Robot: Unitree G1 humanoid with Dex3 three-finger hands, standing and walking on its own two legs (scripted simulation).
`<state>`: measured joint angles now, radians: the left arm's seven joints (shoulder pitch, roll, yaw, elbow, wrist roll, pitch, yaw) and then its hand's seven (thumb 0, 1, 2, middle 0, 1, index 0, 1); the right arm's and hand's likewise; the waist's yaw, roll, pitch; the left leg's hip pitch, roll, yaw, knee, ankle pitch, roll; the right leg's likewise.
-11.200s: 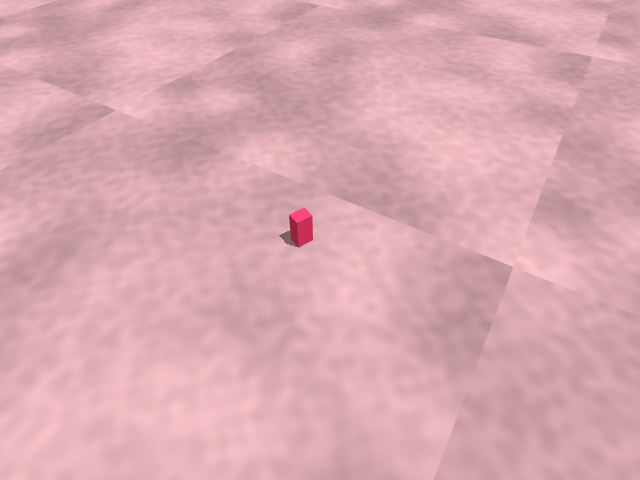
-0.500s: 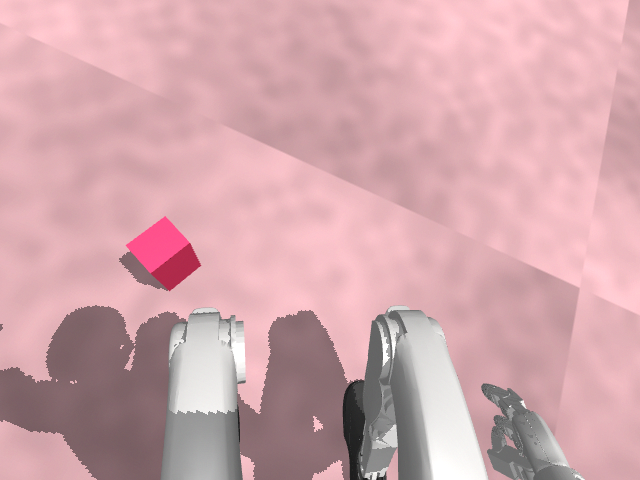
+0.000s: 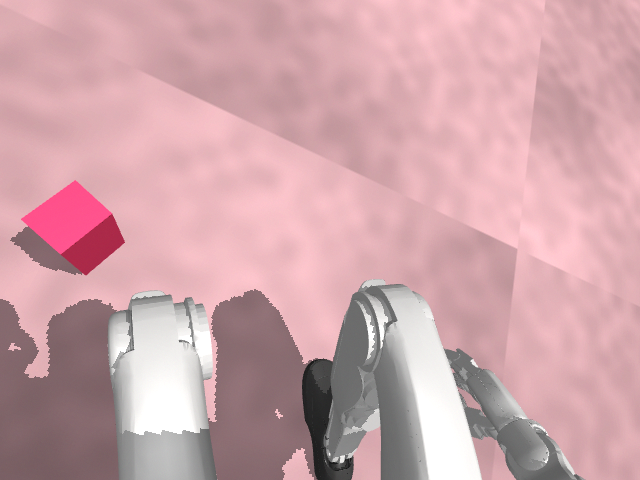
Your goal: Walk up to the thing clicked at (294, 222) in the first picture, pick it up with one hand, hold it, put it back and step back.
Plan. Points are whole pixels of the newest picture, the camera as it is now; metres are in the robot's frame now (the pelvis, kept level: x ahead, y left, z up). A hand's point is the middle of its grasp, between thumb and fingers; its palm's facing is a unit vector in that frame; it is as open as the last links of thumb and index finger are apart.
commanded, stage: approach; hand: left
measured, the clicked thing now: (81, 232) +0.43 +0.28 -0.25
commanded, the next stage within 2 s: close in in 0.08 s
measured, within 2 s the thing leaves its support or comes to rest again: neither
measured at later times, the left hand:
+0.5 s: hand (18, 255) +0.38 +0.33 -0.18, palm faces +0.35 -0.93 +0.08, open 17.6 cm
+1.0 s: hand (52, 250) +0.39 +0.30 -0.19, palm faces +0.32 -0.95 +0.03, open 17.4 cm
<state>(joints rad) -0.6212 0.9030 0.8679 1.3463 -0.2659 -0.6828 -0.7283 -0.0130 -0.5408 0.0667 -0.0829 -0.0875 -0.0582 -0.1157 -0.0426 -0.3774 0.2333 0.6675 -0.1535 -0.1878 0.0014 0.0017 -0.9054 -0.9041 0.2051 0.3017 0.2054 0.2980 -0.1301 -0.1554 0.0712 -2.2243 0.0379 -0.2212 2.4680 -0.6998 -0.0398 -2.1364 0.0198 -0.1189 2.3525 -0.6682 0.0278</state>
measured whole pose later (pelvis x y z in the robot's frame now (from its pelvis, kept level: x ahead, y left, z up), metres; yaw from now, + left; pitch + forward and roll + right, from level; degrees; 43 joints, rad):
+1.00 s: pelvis -0.01 +0.02 -0.05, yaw -5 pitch +12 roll -15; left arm -0.53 0.71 0.58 1.31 -0.16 -1.08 -0.16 -0.02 -0.53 0.04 -0.05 -0.05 -0.06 -0.05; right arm -0.15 -0.37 0.42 0.59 -0.33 -0.02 0.13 0.00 -0.92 -0.90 0.21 0.30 0.21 0.30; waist -0.19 -0.24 0.24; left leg -2.22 0.02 -0.36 2.67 -0.69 -0.03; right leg -2.08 0.07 -0.21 2.44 -0.61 0.06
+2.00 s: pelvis -0.02 +0.02 -0.04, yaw -6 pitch +11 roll -17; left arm -0.61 0.79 0.54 1.40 -0.12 -1.11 -0.01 0.00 0.09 0.50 -0.47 -0.50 -0.46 -0.50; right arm -0.16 -0.37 0.48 0.57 -0.36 0.01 0.15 0.00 -0.87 -0.89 0.21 0.30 0.21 0.30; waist -0.22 -0.26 0.29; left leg -2.21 0.03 -0.39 2.67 -0.70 -0.02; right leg -2.06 0.08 -0.23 2.42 -0.60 0.07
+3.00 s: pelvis -0.01 +0.02 -0.03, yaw -5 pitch +14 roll -16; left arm -0.54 0.71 0.52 1.12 -0.11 -0.96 -0.03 0.03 -0.31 0.98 -0.71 -1.01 -0.70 -1.01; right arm -0.10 -0.35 0.37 0.58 -0.31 0.04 0.15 0.00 -0.90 -0.90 0.21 0.30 0.21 0.30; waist -0.18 -0.20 0.20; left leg -2.23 0.02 -0.35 2.62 -0.69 -0.01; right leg -2.08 0.06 -0.21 2.40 -0.62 0.05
